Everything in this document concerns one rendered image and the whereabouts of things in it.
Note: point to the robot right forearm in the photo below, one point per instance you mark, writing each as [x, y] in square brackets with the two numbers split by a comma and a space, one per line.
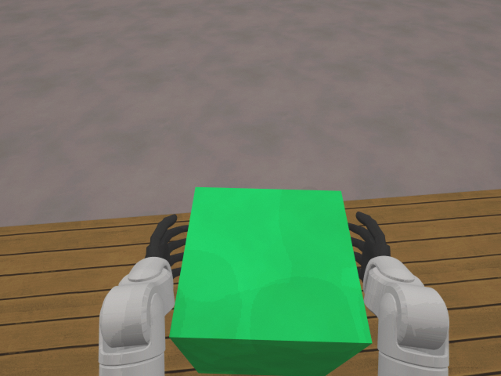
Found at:
[413, 320]

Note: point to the right robot hand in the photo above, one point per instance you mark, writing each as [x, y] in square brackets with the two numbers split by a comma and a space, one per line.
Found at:
[374, 243]

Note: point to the carton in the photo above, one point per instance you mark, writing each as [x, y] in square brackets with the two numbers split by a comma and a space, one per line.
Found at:
[269, 284]

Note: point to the left robot hand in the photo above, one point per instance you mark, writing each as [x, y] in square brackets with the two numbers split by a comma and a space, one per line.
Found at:
[159, 246]

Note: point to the robot left forearm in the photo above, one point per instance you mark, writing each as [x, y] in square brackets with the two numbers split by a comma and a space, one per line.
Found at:
[131, 321]

